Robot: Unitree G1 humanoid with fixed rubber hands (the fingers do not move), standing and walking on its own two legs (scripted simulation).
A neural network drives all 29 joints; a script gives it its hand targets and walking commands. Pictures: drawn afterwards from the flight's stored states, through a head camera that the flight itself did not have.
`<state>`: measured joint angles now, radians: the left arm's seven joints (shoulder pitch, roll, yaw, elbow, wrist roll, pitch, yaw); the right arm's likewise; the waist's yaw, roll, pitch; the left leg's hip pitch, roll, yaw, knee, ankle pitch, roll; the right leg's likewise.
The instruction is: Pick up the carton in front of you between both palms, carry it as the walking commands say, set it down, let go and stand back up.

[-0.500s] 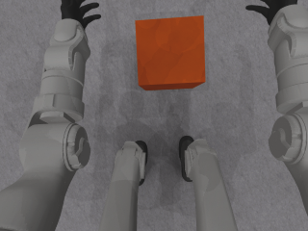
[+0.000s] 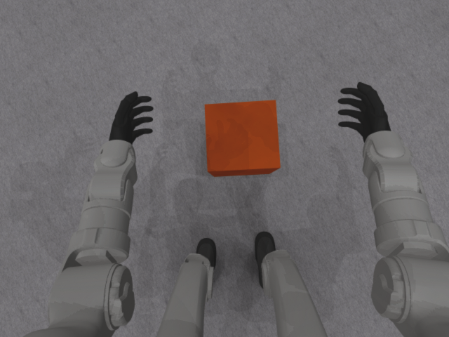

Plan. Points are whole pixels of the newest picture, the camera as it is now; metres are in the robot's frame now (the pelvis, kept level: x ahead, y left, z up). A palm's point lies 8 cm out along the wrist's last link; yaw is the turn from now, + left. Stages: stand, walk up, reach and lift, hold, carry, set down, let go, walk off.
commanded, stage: let go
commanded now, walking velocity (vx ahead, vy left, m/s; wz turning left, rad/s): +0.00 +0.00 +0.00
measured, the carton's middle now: (240, 143) +0.51 -0.02 -0.56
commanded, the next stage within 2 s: stand in 1.06 s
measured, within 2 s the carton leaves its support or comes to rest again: neither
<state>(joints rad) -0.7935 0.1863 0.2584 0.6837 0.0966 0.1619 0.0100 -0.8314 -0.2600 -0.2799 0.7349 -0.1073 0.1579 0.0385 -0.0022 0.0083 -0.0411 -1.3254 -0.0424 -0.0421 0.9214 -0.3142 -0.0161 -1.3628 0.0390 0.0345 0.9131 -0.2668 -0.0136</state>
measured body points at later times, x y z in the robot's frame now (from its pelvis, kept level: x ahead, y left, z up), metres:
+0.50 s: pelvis +0.05 +0.01 +0.07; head +0.16 +0.00 +0.51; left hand +0.28 +0.24 -0.01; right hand +0.28 -0.23 -0.02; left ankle +0.03 +0.12 -0.65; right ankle +0.05 -0.10 -0.65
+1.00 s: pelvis +0.06 +0.01 +0.09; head +0.07 +0.01 +0.53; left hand +0.24 +0.24 +0.01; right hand +0.23 -0.22 +0.01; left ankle +0.03 +0.12 -0.65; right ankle +0.05 -0.10 -0.65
